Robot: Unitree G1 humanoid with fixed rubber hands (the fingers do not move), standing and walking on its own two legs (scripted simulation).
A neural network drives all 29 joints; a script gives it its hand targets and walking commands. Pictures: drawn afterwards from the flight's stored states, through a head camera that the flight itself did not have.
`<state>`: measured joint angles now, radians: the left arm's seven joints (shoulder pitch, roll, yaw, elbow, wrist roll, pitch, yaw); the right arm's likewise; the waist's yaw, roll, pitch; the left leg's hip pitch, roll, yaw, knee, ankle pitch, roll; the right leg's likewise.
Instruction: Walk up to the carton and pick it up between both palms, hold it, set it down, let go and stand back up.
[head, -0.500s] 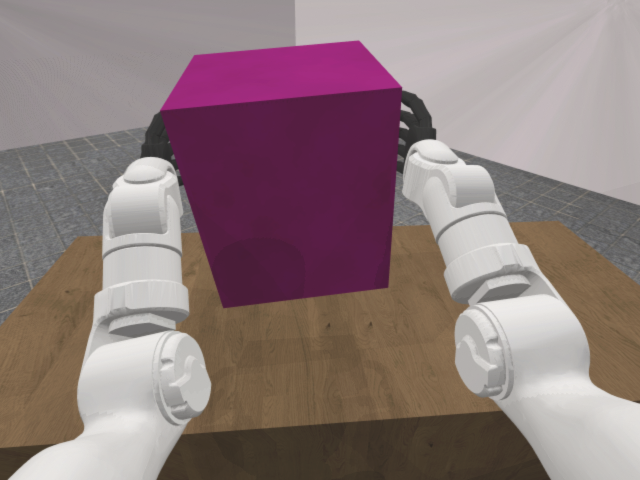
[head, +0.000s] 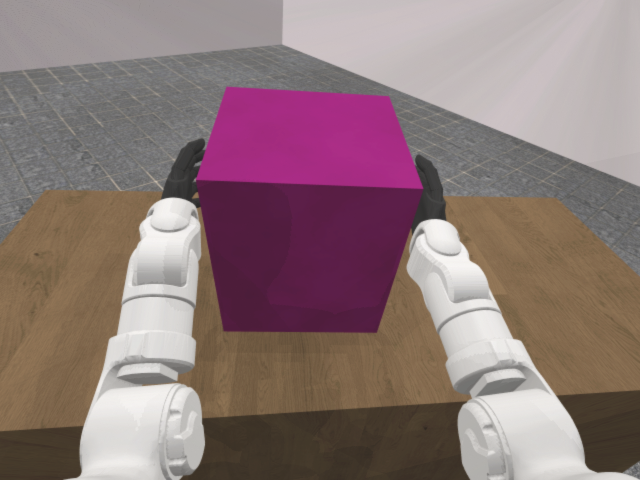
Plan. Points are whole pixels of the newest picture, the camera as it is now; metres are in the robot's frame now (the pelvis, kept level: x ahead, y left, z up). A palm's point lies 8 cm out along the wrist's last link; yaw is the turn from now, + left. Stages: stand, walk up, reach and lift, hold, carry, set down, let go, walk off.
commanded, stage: set down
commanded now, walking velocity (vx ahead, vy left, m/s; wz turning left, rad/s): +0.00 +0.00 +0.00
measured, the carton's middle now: (305, 215) +0.42 -0.03 +0.18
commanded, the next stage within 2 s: none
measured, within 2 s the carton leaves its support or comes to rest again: neither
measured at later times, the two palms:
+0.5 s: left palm (182, 218) +0.42 +0.13 +0.18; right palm (419, 240) +0.35 -0.17 +0.17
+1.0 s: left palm (211, 221) +0.44 +0.09 +0.16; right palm (436, 251) +0.35 -0.20 +0.15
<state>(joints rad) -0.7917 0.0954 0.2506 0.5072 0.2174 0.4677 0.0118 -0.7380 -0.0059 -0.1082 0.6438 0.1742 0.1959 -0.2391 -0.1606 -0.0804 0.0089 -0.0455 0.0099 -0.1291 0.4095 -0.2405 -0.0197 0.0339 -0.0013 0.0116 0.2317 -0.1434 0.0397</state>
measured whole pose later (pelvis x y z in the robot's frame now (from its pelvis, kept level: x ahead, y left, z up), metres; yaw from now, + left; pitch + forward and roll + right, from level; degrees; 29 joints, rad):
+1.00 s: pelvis +0.00 +0.01 +0.00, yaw -2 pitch -4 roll -1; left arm -0.86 0.12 0.30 0.84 0.25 0.28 -0.05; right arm -0.72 0.09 -0.28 0.68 -0.04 0.10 -0.21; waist -0.19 -0.03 0.03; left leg -0.07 -0.01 -0.07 0.34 -0.19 0.00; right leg -0.03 -0.04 0.03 0.23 -0.12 0.06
